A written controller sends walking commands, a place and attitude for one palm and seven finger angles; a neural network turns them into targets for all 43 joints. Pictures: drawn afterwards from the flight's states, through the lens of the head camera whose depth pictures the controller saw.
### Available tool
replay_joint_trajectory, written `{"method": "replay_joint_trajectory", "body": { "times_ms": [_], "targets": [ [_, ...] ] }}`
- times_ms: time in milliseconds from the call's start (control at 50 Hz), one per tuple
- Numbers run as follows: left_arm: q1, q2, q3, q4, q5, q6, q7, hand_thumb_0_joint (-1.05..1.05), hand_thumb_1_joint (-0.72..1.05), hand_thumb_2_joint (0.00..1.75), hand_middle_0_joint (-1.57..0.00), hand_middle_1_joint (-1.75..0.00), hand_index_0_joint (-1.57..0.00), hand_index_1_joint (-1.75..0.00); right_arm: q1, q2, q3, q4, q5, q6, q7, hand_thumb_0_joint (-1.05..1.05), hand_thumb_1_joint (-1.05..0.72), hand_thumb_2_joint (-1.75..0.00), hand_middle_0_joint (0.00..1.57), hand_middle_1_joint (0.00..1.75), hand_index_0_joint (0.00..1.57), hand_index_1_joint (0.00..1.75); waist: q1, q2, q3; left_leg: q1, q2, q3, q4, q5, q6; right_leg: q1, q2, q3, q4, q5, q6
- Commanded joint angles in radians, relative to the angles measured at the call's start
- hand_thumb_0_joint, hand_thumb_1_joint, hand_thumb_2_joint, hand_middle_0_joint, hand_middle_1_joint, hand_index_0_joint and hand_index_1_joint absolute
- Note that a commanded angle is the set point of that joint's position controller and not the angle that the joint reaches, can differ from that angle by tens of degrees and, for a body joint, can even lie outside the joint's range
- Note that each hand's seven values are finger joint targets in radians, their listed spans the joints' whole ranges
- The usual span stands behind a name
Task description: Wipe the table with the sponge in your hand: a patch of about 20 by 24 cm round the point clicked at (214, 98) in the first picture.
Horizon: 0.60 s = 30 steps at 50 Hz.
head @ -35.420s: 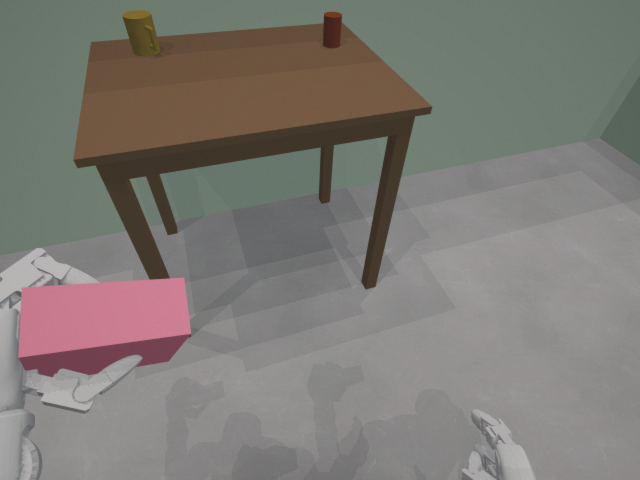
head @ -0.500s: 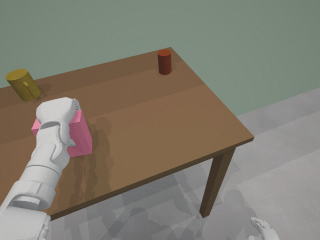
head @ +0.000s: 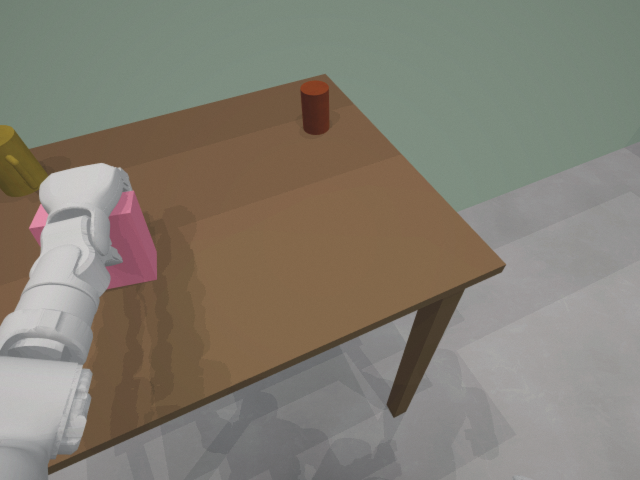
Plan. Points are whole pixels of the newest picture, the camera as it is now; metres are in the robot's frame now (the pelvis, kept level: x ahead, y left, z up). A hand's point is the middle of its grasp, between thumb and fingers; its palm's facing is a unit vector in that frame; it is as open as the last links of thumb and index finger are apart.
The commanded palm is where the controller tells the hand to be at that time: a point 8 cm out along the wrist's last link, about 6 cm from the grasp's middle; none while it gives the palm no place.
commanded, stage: wipe forward along the middle lane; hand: left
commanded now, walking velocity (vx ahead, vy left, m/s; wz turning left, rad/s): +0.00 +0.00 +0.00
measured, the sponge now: (107, 254) +0.40 +0.32 +0.05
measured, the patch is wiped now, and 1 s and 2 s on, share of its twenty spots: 1.00 1.00 1.00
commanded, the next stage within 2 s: slide back across to the first lane in 0.08 s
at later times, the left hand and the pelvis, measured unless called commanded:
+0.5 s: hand (78, 208) +0.43 +0.35 +0.10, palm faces -0.04 -0.01 -1.00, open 9.6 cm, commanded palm +0.40 +0.36 +0.16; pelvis +0.02 +0.03 +0.00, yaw -1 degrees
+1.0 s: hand (33, 232) +0.39 +0.39 +0.10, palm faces -0.08 -0.01 -1.00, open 9.6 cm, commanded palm +0.37 +0.39 +0.15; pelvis +0.04 +0.03 +0.00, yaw +1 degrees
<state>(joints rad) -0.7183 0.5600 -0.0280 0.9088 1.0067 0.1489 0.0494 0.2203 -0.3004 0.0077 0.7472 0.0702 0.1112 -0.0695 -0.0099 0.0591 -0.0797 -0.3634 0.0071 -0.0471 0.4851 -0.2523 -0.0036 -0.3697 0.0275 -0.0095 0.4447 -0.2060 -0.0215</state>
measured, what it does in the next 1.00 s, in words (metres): stands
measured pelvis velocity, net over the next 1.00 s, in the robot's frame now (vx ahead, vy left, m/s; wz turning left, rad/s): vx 0.04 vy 0.03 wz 0.02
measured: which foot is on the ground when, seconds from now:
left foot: down 0.00-1.00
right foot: down 0.00-1.00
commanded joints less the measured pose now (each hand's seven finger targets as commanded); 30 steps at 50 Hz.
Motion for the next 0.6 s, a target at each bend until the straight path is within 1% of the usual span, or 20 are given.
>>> {"method": "replay_joint_trajectory", "body": {
  "times_ms": [0,20,40,60,100,140,160,180,200,240,260,320,360,380,400,420,440,480,520,580],
  "targets": [
    [-0.333,0.305,0.05,-0.022,0.051,0.025,0.05,0.0,0.1,1.3,-1.2,-1.6,-1.2,-1.6,-0.029,-0.145,-0.045,-0.102,0.002,-0.03,-0.005,0.0,-0.9,-0.9,0.2,0.3,0.2,0.3,-0.015,-0.105,-0.196,0.009,-0.041,0.047,-0.052,0.116,0.058,0.147,-0.004,0.013,-0.066,0.123,-0.027],
    [-0.348,0.278,0.025,-0.026,0.047,0.025,0.05,0.0,0.1,1.3,-1.2,-1.6,-1.2,-1.6,-0.03,-0.142,-0.045,-0.105,0.002,-0.032,-0.003,0.0,-0.9,-0.9,0.2,0.3,0.2,0.3,-0.022,-0.104,-0.189,0.012,-0.041,0.049,-0.052,0.11,0.06,0.139,-0.004,0.013,-0.073,0.119,-0.025],
    [-0.359,0.312,0.05,-0.014,0.053,0.023,0.05,0.0,0.1,1.3,-1.2,-1.6,-1.2,-1.6,-0.019,-0.146,-0.046,-0.099,0.0,-0.032,-0.003,0.0,-0.9,-0.9,0.2,0.3,0.2,0.3,-0.019,-0.11,-0.2,0.012,-0.039,0.048,-0.052,0.116,0.059,0.148,-0.005,0.014,-0.072,0.127,-0.026],
    [-0.366,0.352,0.081,-0.021,0.055,0.016,0.05,0.0,0.1,1.3,-1.2,-1.6,-1.2,-1.6,-0.023,-0.148,-0.046,-0.101,-0.001,-0.033,-0.004,0.0,-0.9,-0.9,0.2,0.3,0.2,0.3,-0.005,-0.086,-0.224,0.012,-0.039,0.044,-0.058,0.143,0.058,0.164,-0.005,0.017,-0.068,0.15,-0.032],
    [-0.371,0.313,0.042,0.007,0.06,0.02,0.05,0.0,0.1,1.3,-1.2,-1.6,-1.2,-1.6,-0.009,-0.145,-0.048,-0.099,-0.001,-0.029,-0.002,0.0,-0.9,-0.9,0.2,0.3,0.2,0.3,-0.022,-0.094,-0.215,0.017,-0.04,0.049,-0.049,0.144,0.059,0.15,-0.004,0.009,-0.064,0.153,-0.028],
    [-0.385,0.31,0.035,0.015,0.076,0.015,0.048,0.0,0.1,1.3,-1.2,-1.6,-1.2,-1.6,0.003,-0.146,-0.05,-0.094,-0.003,-0.027,0.002,0.0,-0.9,-0.9,0.2,0.3,0.2,0.3,-0.024,-0.061,-0.227,0.027,-0.037,0.046,-0.044,0.167,0.055,0.135,-0.002,0.004,-0.055,0.169,-0.034],
    [-0.361,0.293,0.041,-0.005,0.064,0.01,0.044,0.0,0.1,1.3,-1.2,-1.6,-1.2,-1.6,-0.003,-0.141,-0.053,-0.102,-0.004,-0.029,0.003,0.0,-0.9,-0.9,0.2,0.3,0.2,0.3,-0.005,-0.047,-0.26,0.046,-0.036,0.044,-0.048,0.206,0.054,0.154,0.0,0.005,-0.056,0.201,-0.04],
    [-0.353,0.319,0.054,0.0,0.066,0.009,0.044,0.0,0.1,1.3,-1.2,-1.6,-1.2,-1.6,0.005,-0.146,-0.054,-0.099,-0.005,-0.025,0.005,0.0,-0.9,-0.9,0.2,0.3,0.2,0.3,-0.008,-0.048,-0.265,0.054,-0.034,0.046,-0.041,0.209,0.055,0.162,0.0,0.004,-0.05,0.207,-0.038],
    [-0.344,0.343,0.075,-0.007,0.067,0.008,0.047,0.0,0.1,1.3,-1.2,-1.6,-1.2,-1.6,0.007,-0.147,-0.055,-0.103,-0.005,-0.021,0.006,0.0,-0.9,-0.9,0.2,0.3,0.2,0.3,0.003,-0.057,-0.285,0.051,-0.035,0.044,-0.042,0.214,0.055,0.18,0.001,0.002,-0.047,0.212,-0.038],
    [-0.33,0.335,0.077,-0.032,0.055,0.005,0.047,0.0,0.1,1.3,-1.2,-1.6,-1.2,-1.6,0.0,-0.144,-0.057,-0.112,-0.004,-0.018,0.007,0.0,-0.9,-0.9,0.2,0.3,0.2,0.3,0.006,-0.067,-0.29,0.06,-0.035,0.046,-0.045,0.235,0.056,0.199,0.001,0.001,-0.05,0.234,-0.038],
    [-0.327,0.363,0.106,-0.055,0.049,-0.002,0.044,0.0,0.1,1.3,-1.2,-1.6,-1.2,-1.6,-0.009,-0.144,-0.056,-0.118,-0.003,-0.019,0.006,0.0,-0.9,-0.9,0.2,0.3,0.2,0.3,0.022,-0.059,-0.305,0.067,-0.033,0.041,-0.054,0.268,0.055,0.218,0.0,0.001,-0.048,0.262,-0.044],
    [-0.322,0.386,0.118,-0.099,0.054,0.001,0.05,0.0,0.1,1.3,-1.2,-1.6,-1.2,-1.6,-0.013,-0.147,-0.059,-0.122,0.0,-0.014,0.011,0.0,-0.9,-0.9,0.2,0.3,0.2,0.3,0.023,-0.044,-0.283,0.083,-0.032,0.04,-0.06,0.27,0.056,0.216,0.004,-0.009,-0.048,0.244,-0.044],
    [-0.294,0.396,0.136,-0.165,0.048,0.002,0.049,0.0,0.1,1.3,-1.2,-1.6,-1.2,-1.6,-0.032,-0.144,-0.059,-0.142,0.002,-0.017,0.014,0.0,-0.9,-0.9,0.2,0.3,0.2,0.3,0.047,-0.018,-0.312,0.11,-0.033,0.034,-0.069,0.331,0.054,0.245,0.005,-0.009,-0.047,0.279,-0.053],
    [-0.262,0.411,0.147,-0.169,0.048,0.011,0.052,0.0,0.1,1.3,-1.2,-1.6,-1.2,-1.6,-0.034,-0.146,-0.061,-0.14,0.001,-0.015,0.017,0.0,-0.9,-0.9,0.2,0.3,0.2,0.3,0.05,-0.008,-0.302,0.115,-0.033,0.037,-0.065,0.342,0.055,0.255,0.004,-0.011,-0.044,0.29,-0.052],
    [-0.268,0.394,0.132,-0.19,0.044,0.02,0.05,0.0,0.1,1.3,-1.2,-1.6,-1.2,-1.6,-0.041,-0.146,-0.06,-0.14,0.003,-0.013,0.02,0.0,-0.9,-0.9,0.2,0.3,0.2,0.3,0.041,-0.006,-0.291,0.126,-0.031,0.038,-0.065,0.352,0.054,0.248,0.006,-0.014,-0.046,0.297,-0.052],
    [-0.247,0.398,0.142,-0.223,0.037,0.029,0.049,0.0,0.1,1.3,-1.2,-1.6,-1.2,-1.6,-0.047,-0.147,-0.061,-0.146,0.005,-0.013,0.024,0.0,-0.9,-0.9,0.2,0.3,0.2,0.3,0.051,-0.007,-0.296,0.134,-0.031,0.036,-0.069,0.365,0.053,0.261,0.006,-0.018,-0.047,0.3,-0.052],
    [-0.221,0.387,0.136,-0.237,0.027,0.041,0.044,0.0,0.1,1.3,-1.2,-1.6,-1.2,-1.6,-0.058,-0.146,-0.06,-0.155,0.006,-0.013,0.026,0.0,-0.9,-0.9,0.2,0.3,0.2,0.3,0.051,-0.014,-0.289,0.136,-0.032,0.037,-0.073,0.366,0.054,0.271,0.006,-0.017,-0.052,0.304,-0.051],
    [-0.188,0.405,0.153,-0.264,0.016,0.056,0.03,0.0,0.1,1.3,-1.2,-1.6,-1.2,-1.6,-0.072,-0.149,-0.058,-0.157,0.007,-0.012,0.027,0.0,-0.9,-0.9,0.2,0.3,0.2,0.3,0.057,-0.005,-0.284,0.147,-0.032,0.03,-0.077,0.389,0.053,0.284,0.005,-0.018,-0.051,0.317,-0.052],
    [-0.164,0.364,0.128,-0.301,-0.005,0.068,0.012,0.0,0.1,1.3,-1.2,-1.6,-1.2,-1.6,-0.083,-0.149,-0.057,-0.165,0.011,-0.012,0.03,0.0,-0.9,-0.9,0.2,0.3,0.2,0.3,0.047,-0.007,-0.257,0.161,-0.031,0.028,-0.081,0.385,0.054,0.27,0.007,-0.024,-0.063,0.308,-0.051],
    [-0.131,0.367,0.13,-0.374,-0.002,0.066,-0.014,0.0,0.1,1.3,-1.2,-1.6,-1.2,-1.6,-0.095,-0.151,-0.059,-0.173,0.008,-0.014,0.03,0.0,-0.9,-0.9,0.2,0.3,0.2,0.3,0.049,0.016,-0.274,0.208,-0.026,0.017,-0.074,0.457,0.053,0.269,0.007,-0.027,-0.061,0.327,-0.056]
  ]
}}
